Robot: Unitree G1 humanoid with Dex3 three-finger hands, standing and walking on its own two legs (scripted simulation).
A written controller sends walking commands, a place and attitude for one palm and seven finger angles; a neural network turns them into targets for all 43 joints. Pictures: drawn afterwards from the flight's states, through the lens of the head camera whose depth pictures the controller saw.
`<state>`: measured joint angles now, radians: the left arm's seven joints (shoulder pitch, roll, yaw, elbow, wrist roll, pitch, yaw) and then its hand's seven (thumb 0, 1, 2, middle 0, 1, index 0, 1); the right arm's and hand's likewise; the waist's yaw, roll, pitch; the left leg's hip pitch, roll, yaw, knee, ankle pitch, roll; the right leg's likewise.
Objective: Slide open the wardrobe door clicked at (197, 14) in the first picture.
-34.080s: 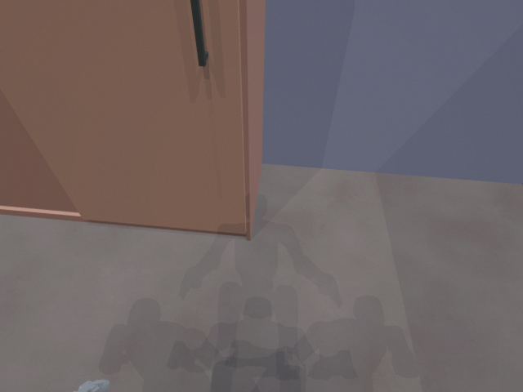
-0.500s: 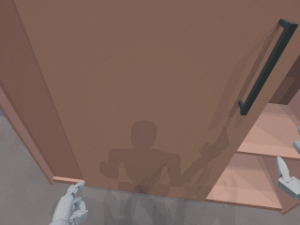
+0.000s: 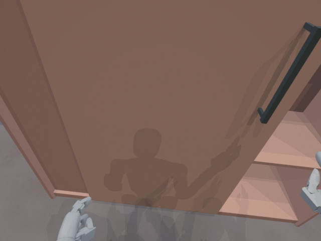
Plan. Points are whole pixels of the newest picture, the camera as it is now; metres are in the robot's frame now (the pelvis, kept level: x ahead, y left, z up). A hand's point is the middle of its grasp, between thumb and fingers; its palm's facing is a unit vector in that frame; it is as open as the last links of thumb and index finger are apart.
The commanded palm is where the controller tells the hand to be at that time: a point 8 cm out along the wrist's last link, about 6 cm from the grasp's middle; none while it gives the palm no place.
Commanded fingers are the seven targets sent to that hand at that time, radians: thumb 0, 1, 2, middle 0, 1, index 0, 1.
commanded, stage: step back with the hand held close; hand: right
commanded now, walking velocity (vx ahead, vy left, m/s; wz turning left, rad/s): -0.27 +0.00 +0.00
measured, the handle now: (283, 79) +0.46 -0.32 +0.23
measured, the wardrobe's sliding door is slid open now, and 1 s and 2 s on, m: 0.52 0.52 0.52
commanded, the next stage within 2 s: stop stepping back and stand still in 1.12 s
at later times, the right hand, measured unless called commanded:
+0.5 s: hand out of the picture +0.14 -0.31 +0.15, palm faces +0.44 +0.78 -0.45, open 7.4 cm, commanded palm +0.09 -0.34 +0.17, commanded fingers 0.00 -0.90 -0.90 0.20 0.30 0.20 0.30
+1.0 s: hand out of the picture +0.07 -0.36 +0.16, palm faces +0.49 +0.79 -0.35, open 7.4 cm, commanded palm -0.01 -0.40 +0.17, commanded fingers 0.00 -0.90 -0.90 0.20 0.30 0.20 0.30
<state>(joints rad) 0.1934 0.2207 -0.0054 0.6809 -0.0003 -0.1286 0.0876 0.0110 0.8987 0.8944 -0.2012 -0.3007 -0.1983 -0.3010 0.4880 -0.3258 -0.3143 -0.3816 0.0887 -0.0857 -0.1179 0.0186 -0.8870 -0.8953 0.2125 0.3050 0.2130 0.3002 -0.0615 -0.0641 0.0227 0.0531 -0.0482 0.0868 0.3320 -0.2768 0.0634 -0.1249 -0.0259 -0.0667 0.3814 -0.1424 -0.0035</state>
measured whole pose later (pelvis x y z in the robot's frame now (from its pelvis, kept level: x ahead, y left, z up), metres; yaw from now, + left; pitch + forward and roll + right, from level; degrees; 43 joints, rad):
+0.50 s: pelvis -0.05 -0.04 -0.01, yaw +0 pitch -1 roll +2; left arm 0.21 0.23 -0.01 0.58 -0.02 -0.05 0.10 0.01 0.90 0.89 -0.20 -0.30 -0.20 -0.30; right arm 0.53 -0.41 -0.39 -0.46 0.06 -0.14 -0.16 0.02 -0.89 -0.90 0.22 0.30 0.22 0.30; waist -0.02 -0.05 0.00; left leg -0.21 -0.03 0.09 0.51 -0.28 0.02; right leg -0.38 -0.02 -0.07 0.52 -0.12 -0.05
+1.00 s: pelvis -0.13 -0.09 -0.02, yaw -3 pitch -3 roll +6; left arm 0.17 0.21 0.01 0.60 0.01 -0.11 0.09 0.01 0.90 0.89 -0.20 -0.30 -0.20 -0.30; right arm 0.40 -0.41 -0.39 -0.50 0.03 -0.17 -0.15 0.02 -0.89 -0.90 0.21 0.30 0.21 0.30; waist -0.02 -0.03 0.06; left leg -0.36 -0.08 0.01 0.81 -0.45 0.01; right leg -0.47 0.01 -0.05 0.49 -0.04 -0.09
